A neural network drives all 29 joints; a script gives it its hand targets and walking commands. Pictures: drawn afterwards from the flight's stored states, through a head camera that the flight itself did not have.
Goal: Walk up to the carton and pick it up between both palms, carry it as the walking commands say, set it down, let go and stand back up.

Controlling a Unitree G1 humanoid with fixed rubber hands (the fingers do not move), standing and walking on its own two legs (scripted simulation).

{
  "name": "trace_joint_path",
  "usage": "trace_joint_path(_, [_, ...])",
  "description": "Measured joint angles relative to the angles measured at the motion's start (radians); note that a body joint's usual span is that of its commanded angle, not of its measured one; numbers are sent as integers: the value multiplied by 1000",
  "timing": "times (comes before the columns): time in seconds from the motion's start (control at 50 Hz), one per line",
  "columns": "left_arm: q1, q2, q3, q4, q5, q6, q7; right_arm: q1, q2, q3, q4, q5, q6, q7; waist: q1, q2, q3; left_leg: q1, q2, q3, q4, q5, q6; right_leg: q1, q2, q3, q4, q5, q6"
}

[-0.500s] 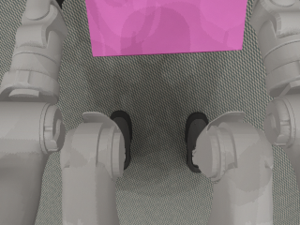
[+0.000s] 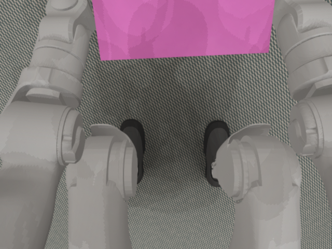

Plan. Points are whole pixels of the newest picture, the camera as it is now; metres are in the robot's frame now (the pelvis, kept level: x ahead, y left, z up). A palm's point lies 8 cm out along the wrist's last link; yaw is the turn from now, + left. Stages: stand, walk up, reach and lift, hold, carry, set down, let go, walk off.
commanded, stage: reach and lift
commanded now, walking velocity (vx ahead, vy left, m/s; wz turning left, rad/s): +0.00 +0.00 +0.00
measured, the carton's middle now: out of the picture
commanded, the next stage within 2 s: none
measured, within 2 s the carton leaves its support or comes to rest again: leaves its support in 0.66 s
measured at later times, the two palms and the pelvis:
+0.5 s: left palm out of the picture +0.54 +0.17 -0.20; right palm out of the picture +0.55 -0.16 -0.19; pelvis +0.00 +0.00 -0.01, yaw +0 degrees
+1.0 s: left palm out of the picture +0.54 +0.17 -0.14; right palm out of the picture +0.56 -0.16 -0.13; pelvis -0.02 +0.00 +0.01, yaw +0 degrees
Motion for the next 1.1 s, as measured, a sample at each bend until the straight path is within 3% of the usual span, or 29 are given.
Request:
trace_joint_path(0.16, [26, 7, -11, -7, -17, 14, 7, -5, 13, 39, 15, 23, 10, -15, -3, 0, 1, 10, -14, -10, -8, 10, -17, 5, 5, -1, -4, 11, -5])
trace_joint_path(0.3, [9, -12, 74, 18, 46, 56, -8, -34, 26, -28, 67, -57, 48, 5, -1, -8, -1, 11, -17, -12, 7, 15, -21, 4, 10, -1, 12, 18, -6])
trace_joint_path(0.4, [19, -11, 89, -16, 89, 100, -26, -21, 35, -79, 42, -88, 79, 11, 0, 1, -2, 9, -19, -13, 27, 7, -14, 9, 12, -1, 25, 10, 1])
trace_joint_path(0.52, [28, -15, 83, -26, 81, 109, -35, 2, 34, -114, 9, -105, 92, 23, -1, 11, -3, 9, -24, -6, 34, 1, -5, 15, 14, 9, 31, -1, 12])
trace_joint_path(0.78, [68, -17, 56, -130, 40, 163, 13, 43, 31, -89, -107, -79, 148, -4, 12, 11, 4, 33, -37, -17, 21, 4, -24, 30, 29, 10, 21, 7, 11])
trace_joint_path(0.86, [89, -20, 91, -175, 35, 174, 13, 31, 38, -100, -131, -94, 168, -6, 8, 7, 3, 57, -41, -15, 6, 9, -29, 48, 41, 19, 10, 16, 16])
trace_joint_path(1.1, [46, -42, 183, -225, 160, 257, -12, 7, 59, -222, -170, -190, 225, 21, -4, -11, 1, 113, -38, -17, -66, 29, -23, 106, 56, 25, -68, 41, 23])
